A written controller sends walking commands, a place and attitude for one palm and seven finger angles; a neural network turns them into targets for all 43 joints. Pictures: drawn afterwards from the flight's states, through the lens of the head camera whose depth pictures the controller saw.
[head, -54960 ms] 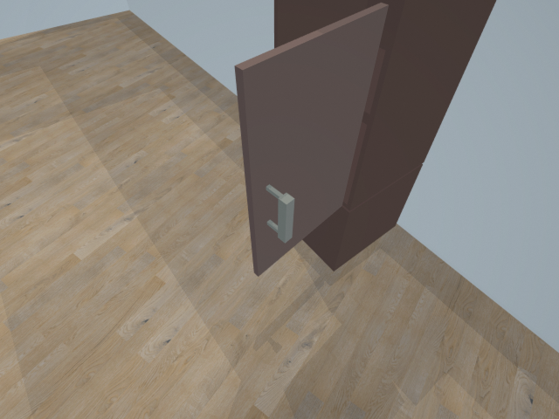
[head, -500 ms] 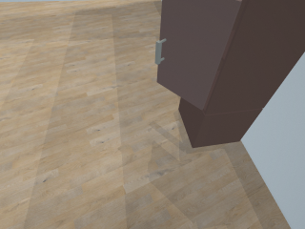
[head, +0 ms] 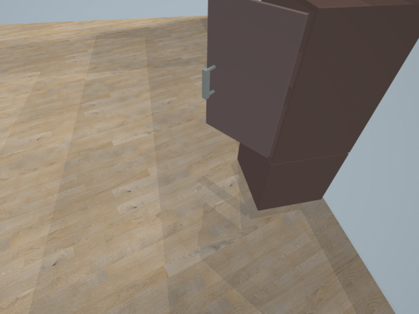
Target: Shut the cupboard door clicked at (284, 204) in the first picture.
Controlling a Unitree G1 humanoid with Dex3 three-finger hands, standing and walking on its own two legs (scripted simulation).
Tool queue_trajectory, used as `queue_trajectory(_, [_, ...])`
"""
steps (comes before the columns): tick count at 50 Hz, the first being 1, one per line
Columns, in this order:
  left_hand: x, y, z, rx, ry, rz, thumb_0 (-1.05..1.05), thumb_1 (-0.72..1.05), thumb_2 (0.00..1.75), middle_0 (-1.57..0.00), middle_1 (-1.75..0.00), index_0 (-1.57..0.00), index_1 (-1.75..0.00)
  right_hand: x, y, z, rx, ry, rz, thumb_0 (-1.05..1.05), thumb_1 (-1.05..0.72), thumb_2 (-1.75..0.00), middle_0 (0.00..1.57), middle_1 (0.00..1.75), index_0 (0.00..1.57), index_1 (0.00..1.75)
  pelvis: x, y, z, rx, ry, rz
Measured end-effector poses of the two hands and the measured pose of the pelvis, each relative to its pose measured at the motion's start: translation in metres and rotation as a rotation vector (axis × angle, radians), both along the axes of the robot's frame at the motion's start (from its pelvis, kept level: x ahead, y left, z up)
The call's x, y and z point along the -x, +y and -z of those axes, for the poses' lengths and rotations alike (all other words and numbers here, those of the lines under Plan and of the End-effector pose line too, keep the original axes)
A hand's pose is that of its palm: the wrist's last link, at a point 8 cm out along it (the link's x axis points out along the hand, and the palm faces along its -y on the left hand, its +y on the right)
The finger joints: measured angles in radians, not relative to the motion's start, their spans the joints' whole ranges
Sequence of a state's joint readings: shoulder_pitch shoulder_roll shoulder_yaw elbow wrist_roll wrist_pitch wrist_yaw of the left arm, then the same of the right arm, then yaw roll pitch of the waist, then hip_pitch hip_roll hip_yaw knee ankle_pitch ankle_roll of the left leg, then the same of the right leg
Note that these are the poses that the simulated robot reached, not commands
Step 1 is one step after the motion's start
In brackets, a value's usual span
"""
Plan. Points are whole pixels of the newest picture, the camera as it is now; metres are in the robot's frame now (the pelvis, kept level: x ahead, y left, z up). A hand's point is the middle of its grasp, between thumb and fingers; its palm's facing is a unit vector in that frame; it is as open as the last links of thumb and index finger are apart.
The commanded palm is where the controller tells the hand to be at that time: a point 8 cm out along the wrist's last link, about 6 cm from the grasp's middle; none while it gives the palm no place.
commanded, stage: let the arm hang, fingers relaxed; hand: left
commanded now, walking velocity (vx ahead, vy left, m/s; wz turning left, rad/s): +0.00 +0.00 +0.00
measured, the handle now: (209, 82) +1.02 +0.04 -0.08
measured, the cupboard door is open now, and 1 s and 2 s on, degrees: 37 37 37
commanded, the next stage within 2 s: look to check the result in 0.04 s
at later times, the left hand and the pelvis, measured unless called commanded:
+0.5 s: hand out of the picture +0.07 +0.21 -0.17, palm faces -0.01 -0.96 -0.28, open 7.4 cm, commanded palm none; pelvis +0.05 -0.01 +0.00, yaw +0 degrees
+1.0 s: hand out of the picture +0.09 +0.19 -0.18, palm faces +0.09 -0.96 -0.26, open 7.4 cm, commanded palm none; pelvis +0.07 -0.01 -0.01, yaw +4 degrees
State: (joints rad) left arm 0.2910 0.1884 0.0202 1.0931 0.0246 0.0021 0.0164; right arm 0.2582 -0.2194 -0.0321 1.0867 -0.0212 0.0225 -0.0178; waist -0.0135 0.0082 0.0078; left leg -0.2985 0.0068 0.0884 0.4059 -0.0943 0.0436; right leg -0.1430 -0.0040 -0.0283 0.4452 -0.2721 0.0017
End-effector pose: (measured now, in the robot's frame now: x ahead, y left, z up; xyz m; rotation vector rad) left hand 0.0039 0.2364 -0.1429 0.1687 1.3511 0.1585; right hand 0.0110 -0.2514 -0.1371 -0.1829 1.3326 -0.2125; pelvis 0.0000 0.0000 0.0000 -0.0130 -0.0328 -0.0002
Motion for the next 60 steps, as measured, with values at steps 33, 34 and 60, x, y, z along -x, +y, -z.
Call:
queue_trajectory(33, [-0.091, 0.015, -0.011, -0.059, -0.033, 0.027, 0.0, 0.91, 0.9, -0.2, -0.3, -0.2, -0.3, -0.109, -0.016, -0.009, 0.024, -0.076, -0.067, 0.01, -0.9, -0.9, 0.21, 0.3, 0.21, 0.3, -0.058, -0.007, -0.005, -0.016, 0.015, 0.003])
queue_trajectory(34, [-0.093, 0.014, -0.011, -0.058, -0.035, 0.028, 0.0, 0.91, 0.9, -0.2, -0.3, -0.2, -0.3, -0.112, -0.017, -0.009, 0.024, -0.079, -0.069, 0.01, -0.9, -0.9, 0.21, 0.3, 0.21, 0.3, -0.06, -0.008, -0.005, -0.016, 0.015, 0.003])
queue_trajectory(60, [-0.035, 0.032, 0.034, -0.014, 0.042, -0.195, 0.0, 0.91, 0.9, -0.21, -0.3, -0.2, -0.3, -0.126, 0.024, 0.017, 0.02, 0.014, -0.193, 0.01, -0.9, -0.9, 0.2, 0.3, 0.2, 0.3, -0.066, 0.019, 0.029, -0.008, 0.001, -0.191])
